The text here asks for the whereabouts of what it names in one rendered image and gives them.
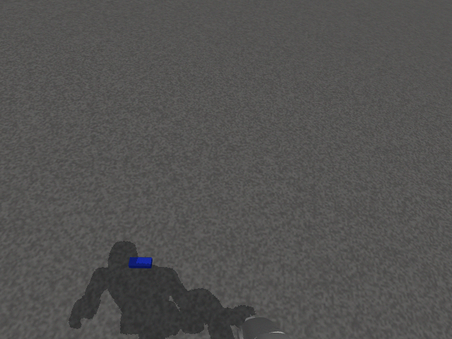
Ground small box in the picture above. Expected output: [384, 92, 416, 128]
[129, 257, 153, 268]

